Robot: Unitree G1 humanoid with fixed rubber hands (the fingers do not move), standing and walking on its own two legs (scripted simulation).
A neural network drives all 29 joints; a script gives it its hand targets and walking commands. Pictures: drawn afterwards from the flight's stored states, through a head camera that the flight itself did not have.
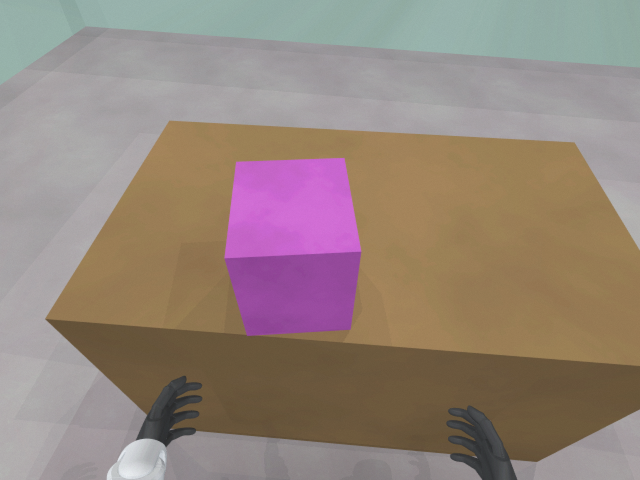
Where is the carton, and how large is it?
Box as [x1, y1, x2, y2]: [224, 158, 360, 335]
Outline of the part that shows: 344,158 236,162 224,258 247,335 350,329 360,257 360,247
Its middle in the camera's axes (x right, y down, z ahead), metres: -0.04 +0.01 +0.64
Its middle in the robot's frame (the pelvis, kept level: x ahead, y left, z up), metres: +0.46 +0.07 -0.02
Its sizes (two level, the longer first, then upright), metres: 0.201 0.177 0.211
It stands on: a pedestal, 0.65 m high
